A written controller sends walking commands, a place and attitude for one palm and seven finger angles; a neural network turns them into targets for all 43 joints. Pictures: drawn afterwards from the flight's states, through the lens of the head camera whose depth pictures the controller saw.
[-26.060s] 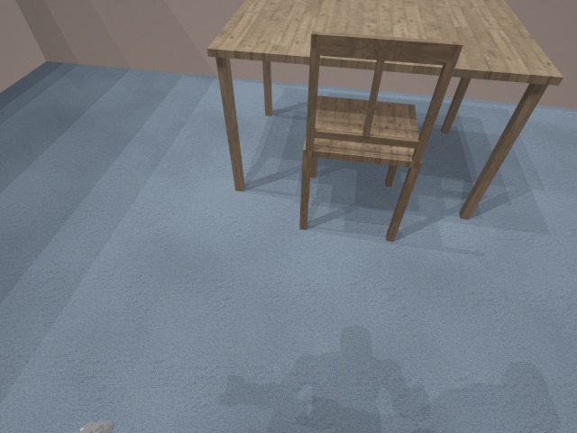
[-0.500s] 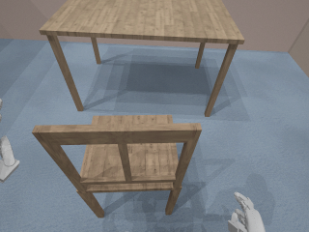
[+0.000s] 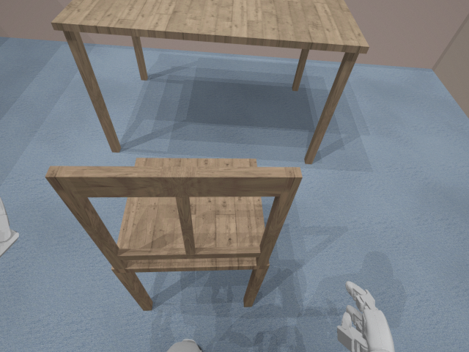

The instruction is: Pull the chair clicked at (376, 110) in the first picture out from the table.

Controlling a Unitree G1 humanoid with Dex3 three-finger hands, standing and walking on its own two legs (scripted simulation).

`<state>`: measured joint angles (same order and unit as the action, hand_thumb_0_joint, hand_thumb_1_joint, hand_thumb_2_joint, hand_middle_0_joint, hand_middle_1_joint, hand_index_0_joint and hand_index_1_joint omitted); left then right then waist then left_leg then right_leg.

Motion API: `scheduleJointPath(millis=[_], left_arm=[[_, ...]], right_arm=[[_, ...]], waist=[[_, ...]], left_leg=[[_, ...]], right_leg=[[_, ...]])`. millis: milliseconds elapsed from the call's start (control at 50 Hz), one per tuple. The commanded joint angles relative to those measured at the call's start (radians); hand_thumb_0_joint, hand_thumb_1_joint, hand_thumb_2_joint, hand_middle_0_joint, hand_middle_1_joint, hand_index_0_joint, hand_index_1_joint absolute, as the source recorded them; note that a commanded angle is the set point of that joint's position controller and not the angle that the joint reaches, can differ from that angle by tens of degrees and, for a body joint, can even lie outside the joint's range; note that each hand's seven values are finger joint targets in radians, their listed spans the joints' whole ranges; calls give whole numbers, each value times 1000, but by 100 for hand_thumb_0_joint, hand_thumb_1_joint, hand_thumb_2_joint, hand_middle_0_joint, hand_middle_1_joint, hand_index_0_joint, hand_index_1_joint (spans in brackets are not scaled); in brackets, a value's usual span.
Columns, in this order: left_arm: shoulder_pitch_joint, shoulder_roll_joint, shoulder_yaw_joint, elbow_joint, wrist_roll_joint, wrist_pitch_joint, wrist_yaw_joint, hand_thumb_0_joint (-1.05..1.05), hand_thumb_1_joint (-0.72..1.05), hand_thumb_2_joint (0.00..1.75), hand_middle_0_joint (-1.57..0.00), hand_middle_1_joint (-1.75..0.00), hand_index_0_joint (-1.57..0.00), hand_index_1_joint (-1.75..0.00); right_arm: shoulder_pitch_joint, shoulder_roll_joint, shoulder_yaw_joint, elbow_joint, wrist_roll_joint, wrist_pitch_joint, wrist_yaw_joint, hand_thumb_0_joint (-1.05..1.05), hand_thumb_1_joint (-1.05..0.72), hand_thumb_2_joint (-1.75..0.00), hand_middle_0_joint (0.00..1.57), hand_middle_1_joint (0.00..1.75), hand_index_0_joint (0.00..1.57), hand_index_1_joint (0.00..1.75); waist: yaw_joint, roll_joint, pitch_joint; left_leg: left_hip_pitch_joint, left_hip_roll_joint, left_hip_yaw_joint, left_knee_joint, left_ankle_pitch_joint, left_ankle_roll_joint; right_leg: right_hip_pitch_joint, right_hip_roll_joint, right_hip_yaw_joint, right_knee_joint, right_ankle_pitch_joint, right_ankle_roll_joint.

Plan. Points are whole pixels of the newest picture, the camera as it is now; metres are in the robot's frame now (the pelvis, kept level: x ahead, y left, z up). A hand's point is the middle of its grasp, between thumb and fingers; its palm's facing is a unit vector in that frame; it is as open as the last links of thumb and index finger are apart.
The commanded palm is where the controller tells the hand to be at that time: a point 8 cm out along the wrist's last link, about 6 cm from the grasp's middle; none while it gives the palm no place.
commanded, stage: step back with the hand held close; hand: left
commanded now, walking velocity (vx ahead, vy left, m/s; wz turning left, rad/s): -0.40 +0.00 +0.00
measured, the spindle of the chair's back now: (186, 226) +0.37 +0.13 -0.09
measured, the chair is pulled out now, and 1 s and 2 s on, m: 0.61 0.61 0.61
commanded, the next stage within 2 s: stop stepping back and stand still in 0.32 s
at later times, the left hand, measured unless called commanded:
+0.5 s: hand out of the picture +0.12 +0.24 +0.18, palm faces +0.37 -0.79 -0.49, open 7.4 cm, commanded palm +0.05 +0.28 +0.19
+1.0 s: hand out of the picture +0.07 +0.25 +0.18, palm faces +0.45 -0.76 -0.47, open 7.4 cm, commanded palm +0.01 +0.28 +0.19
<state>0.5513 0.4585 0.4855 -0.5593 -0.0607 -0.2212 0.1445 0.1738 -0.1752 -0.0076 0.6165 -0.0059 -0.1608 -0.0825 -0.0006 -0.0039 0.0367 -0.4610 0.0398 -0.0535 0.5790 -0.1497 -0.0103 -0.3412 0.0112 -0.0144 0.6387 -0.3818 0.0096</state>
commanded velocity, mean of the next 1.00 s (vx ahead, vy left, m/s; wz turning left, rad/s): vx -0.09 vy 0.01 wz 0.00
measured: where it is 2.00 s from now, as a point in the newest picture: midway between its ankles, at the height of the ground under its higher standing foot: outside the picture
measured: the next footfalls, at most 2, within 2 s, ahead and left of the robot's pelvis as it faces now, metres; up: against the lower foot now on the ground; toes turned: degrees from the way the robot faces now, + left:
right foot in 0.04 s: -0.02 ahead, -0.14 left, +0.00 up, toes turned -2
left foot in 0.34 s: -0.07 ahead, +0.09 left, +0.00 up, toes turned +1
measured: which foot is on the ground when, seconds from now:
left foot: down 0.00-0.12, up 0.14-0.32, down 0.34-1.00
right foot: up 0.00-0.02, down 0.04-1.00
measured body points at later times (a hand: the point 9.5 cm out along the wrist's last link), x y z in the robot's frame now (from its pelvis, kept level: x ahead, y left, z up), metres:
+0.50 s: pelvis -0.08 -0.02 +0.01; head -0.04 +0.01 +0.45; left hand +0.09 +0.28 +0.21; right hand +0.09 -0.24 -0.07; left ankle -0.06 +0.12 -0.73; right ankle -0.05 -0.14 -0.71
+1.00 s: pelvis -0.12 -0.02 +0.01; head -0.14 -0.01 +0.46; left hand +0.04 +0.28 +0.20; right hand +0.01 -0.27 -0.07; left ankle -0.11 +0.09 -0.73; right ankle -0.06 -0.14 -0.73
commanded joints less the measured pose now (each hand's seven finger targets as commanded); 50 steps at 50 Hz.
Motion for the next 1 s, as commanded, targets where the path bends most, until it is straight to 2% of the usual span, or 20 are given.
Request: scheduleJointPath(millis=[0,60,100,120,180,260,280,300,320,360,380,440,500,540,580,680,740,780,860,980], left_arm=[[23,155,103,-237,-9,-98,-8,0,90,90,-20,-30,-20,-30],[29,162,120,-221,-15,-102,-21,0,90,90,-20,-30,-20,-30],[42,199,130,-182,-28,-91,-8,0,90,90,-20,-30,-20,-30],[32,217,155,-156,-22,-71,12,0,90,90,-20,-30,-20,-30],[14,143,103,-105,2,-58,31,0,90,90,-20,-30,-20,-30],[7,161,103,-174,14,-66,45,0,90,90,-20,-30,-20,-30],[12,148,86,-205,9,-76,43,0,90,90,-20,-30,-20,-30],[10,154,91,-255,10,-86,38,0,90,90,-20,-30,-20,-30],[49,155,88,-254,4,-91,28,0,90,90,-20,-30,-20,-30],[51,156,107,-298,-6,-90,21,0,90,90,-20,-30,-20,-30],[0,167,113,-345,0,-91,24,0,90,90,-20,-30,-20,-30],[62,140,109,-318,-1,-70,21,0,90,90,-20,-30,-20,-30],[79,146,113,-198,-10,-36,17,0,90,90,-20,-30,-20,-30],[6,165,109,-110,-10,-27,19,0,90,90,-20,-30,-20,-30],[-13,162,80,-62,-8,4,27,0,90,90,-20,-30,-20,-30],[-49,145,41,-80,20,-11,34,0,90,90,-20,-30,-20,-30],[-35,157,49,-177,29,-42,35,0,90,90,-20,-30,-20,-30],[-49,142,43,-166,47,-37,32,0,90,90,-20,-30,-20,-30],[-39,149,58,-121,40,-46,33,0,90,90,-20,-30,-20,-30],[-62,113,25,-48,38,-53,28,0,90,90,-20,-30,-20,-30]], right_arm=[[-57,-170,-51,-108,-9,-74,7,0,-90,-90,20,30,20,30],[-64,-168,-60,-123,0,-73,7,0,-90,-90,20,30,20,30],[-59,-139,-71,-134,21,-51,5,0,-90,-90,20,30,20,30],[-70,-138,-82,-99,12,-30,9,0,-90,-90,20,30,20,30],[-109,-63,-27,-117,6,2,-5,0,-90,-90,20,30,20,30],[-88,-109,-31,-116,8,15,-32,0,-90,-90,20,30,20,30],[-78,-119,-47,-112,9,11,-32,0,-90,-90,20,30,20,30],[-73,-148,-74,-123,10,2,-24,0,-90,-90,20,30,20,30],[-53,-168,-96,-128,21,-5,-8,0,-90,-90,20,30,20,30],[-73,-132,-74,-112,-17,-39,9,0,-90,-90,20,30,20,30],[-65,-137,-73,-96,-19,-47,14,0,-90,-90,20,30,20,30],[-29,-144,-84,-108,10,-47,36,0,-90,-90,20,30,20,30],[-34,-149,-56,-130,31,-23,31,0,-90,-90,20,30,20,30],[-28,-137,-39,-133,34,-15,16,0,-90,-90,20,30,20,30],[-13,-141,-52,-120,34,0,4,0,-90,-90,20,30,20,30],[-41,-140,-21,-119,23,-12,-14,0,-90,-90,20,30,20,30],[-35,-164,-38,-144,26,-33,-10,0,-90,-90,20,30,20,30],[-54,-148,-29,-147,29,-35,-4,0,-90,-90,20,30,20,30],[-6,-151,-41,-127,29,-51,-1,0,-90,-90,20,30,20,30],[-1,-150,-41,-123,31,-56,3,0,-90,-90,20,30,20,30]], waist=[[15,268,-188],[13,143,-189],[0,-173,-158],[13,-170,-180],[-20,-141,-161],[-23,-91,-155],[-11,-27,-180],[-3,119,-204],[-12,187,-227],[-6,377,-230],[-11,362,-206],[-1,267,-222],[-6,141,-128],[-28,-68,-78],[-24,-232,-84],[-27,-95,-51],[-6,132,-65],[-10,294,-2],[-9,112,-38],[-14,29,9]], left_leg=[[143,212,-179,-179,161,120],[70,130,-89,-103,-140,58],[99,-65,42,313,-295,-32],[77,-72,15,552,-303,-29],[-47,-18,-24,492,-353,-23],[122,-16,71,-172,-98,5],[207,66,16,-235,203,37],[295,223,-123,-208,515,97],[389,309,-148,-204,630,135],[341,325,-176,-158,833,180],[328,310,-135,-141,854,168],[350,240,-55,-100,575,105],[94,166,-13,-103,-109,62],[70,31,62,25,-384,14],[173,-32,67,272,-302,6],[220,-18,44,-124,-278,56],[152,104,-111,-334,-277,100],[-52,150,-165,-451,-566,109],[13,89,-93,-302,-319,86],[61,58,-54,-269,-355,65]], right_leg=[[121,-17,-3,-141,92,-9],[138,-49,14,-204,140,-42],[-110,-321,344,-430,-56,-175],[-135,-433,426,-462,73,-257],[86,-327,160,-262,646,-190],[183,-217,70,-134,686,-71],[170,-163,16,-68,603,-17],[51,-94,-5,16,337,20],[-47,-62,14,139,1,17],[-110,-43,36,238,-145,13],[-86,-42,37,220,-103,11],[21,-51,-13,-9,35,0],[232,-71,-34,-232,175,15],[106,-190,169,-368,-26,-40],[-87,-300,341,-521,-368,-98],[4,-211,139,-410,-196,-52],[137,-95,47,-236,-18,-3],[207,-60,-1,-117,-19,4],[265,-77,20,-235,110,6],[156,-99,99,-349,-30,-9]])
